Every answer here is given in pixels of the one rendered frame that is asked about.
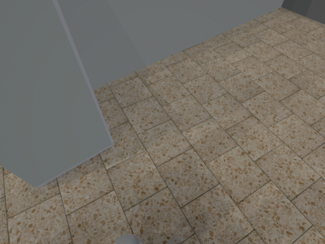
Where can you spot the fridge door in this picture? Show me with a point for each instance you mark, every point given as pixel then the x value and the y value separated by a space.
pixel 49 121

